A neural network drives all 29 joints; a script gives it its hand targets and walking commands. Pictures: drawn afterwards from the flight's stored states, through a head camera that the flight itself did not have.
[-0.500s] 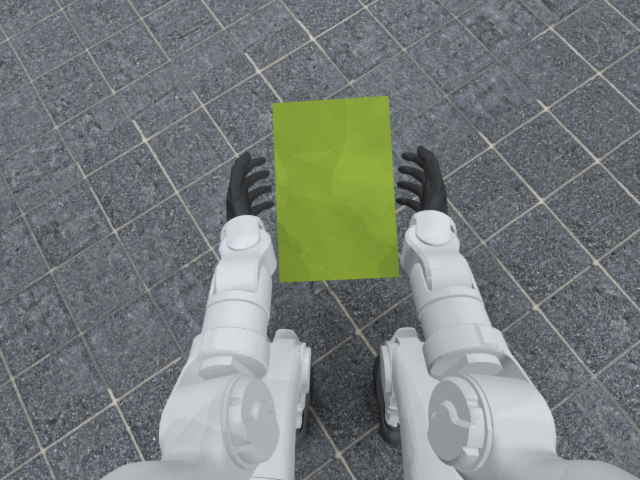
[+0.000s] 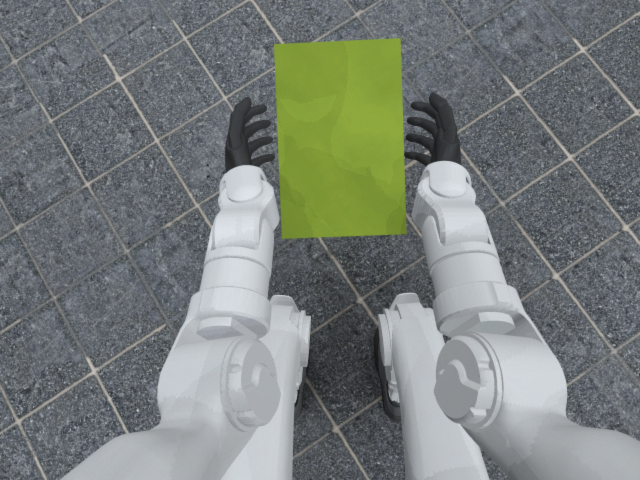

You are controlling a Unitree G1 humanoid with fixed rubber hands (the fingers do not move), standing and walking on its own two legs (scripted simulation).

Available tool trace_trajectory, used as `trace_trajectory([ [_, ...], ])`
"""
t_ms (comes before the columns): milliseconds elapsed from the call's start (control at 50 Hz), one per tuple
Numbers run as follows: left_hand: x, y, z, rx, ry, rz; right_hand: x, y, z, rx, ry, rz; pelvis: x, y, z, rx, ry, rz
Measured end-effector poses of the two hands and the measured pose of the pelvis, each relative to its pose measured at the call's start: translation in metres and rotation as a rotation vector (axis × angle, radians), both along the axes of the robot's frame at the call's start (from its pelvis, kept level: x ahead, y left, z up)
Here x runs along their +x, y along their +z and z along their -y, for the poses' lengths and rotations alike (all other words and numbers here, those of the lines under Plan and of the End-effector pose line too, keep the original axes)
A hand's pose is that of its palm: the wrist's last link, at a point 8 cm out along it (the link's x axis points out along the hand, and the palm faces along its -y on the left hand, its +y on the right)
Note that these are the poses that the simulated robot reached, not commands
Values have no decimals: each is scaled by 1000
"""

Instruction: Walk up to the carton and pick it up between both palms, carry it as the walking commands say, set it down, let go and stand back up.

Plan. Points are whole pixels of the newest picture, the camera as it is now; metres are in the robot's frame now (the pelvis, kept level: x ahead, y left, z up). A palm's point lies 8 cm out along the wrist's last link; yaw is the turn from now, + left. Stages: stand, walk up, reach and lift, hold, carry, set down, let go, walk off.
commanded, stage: set down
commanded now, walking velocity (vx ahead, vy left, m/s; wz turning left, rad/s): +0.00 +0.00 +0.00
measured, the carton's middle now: (338, 152) +0.52 +0.00 -0.18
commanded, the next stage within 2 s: none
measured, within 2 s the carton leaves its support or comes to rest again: neither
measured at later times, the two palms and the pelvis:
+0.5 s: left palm (256, 169) +0.49 +0.12 -0.16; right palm (422, 165) +0.49 -0.12 -0.16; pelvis -0.01 +0.00 -0.06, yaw +0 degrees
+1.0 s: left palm (266, 173) +0.51 +0.12 -0.25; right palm (410, 168) +0.52 -0.12 -0.26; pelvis -0.01 +0.00 -0.12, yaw +0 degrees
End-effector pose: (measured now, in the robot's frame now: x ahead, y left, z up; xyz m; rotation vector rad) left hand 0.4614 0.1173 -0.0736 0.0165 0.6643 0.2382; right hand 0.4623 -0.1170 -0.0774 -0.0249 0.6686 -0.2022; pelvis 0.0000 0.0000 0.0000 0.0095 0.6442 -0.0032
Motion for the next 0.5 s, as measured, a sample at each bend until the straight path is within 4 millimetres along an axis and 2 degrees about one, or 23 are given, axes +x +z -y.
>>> trace_trajectory([
  [500, 27, -83, -2, 8, -16, -13, 28, -86, -1, -2, 30, -22, -8, -62, 1, 2, -1, -62],
])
